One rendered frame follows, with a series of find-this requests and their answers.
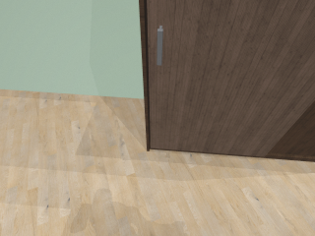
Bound wardrobe door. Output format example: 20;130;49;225
147;0;315;157
269;100;315;156

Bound handle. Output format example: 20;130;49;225
157;26;163;66

